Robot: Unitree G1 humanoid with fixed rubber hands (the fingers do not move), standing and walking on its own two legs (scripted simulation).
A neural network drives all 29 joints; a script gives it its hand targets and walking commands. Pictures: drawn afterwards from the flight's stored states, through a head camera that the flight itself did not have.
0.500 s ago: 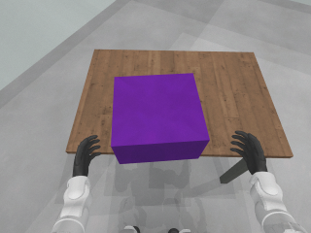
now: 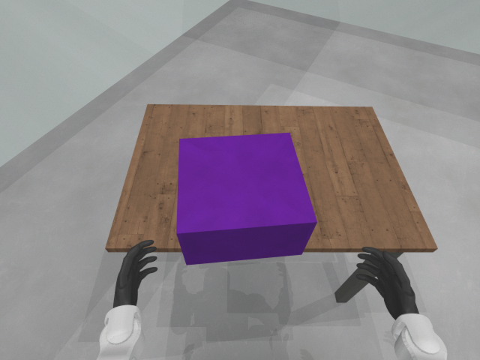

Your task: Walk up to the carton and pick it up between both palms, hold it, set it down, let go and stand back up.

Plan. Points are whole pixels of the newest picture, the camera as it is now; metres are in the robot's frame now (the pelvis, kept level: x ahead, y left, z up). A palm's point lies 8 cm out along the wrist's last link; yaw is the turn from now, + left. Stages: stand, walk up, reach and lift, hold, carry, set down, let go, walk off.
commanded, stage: set down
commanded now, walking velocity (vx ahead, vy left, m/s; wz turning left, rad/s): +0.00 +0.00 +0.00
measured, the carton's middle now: (240, 196) +0.48 +0.03 -0.10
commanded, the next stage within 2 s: let go in 1.80 s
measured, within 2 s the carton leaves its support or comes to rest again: neither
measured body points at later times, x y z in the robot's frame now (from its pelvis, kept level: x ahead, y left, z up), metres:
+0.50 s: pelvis +0.02 +0.00 +0.00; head +0.01 +0.01 +0.45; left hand +0.22 +0.21 -0.05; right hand +0.21 -0.23 -0.05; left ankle +0.02 +0.13 -0.73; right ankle +0.02 -0.10 -0.73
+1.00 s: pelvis +0.03 -0.01 +0.01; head +0.02 +0.01 +0.46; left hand +0.20 +0.22 -0.06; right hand +0.20 -0.22 -0.06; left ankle +0.02 +0.13 -0.73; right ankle +0.02 -0.10 -0.73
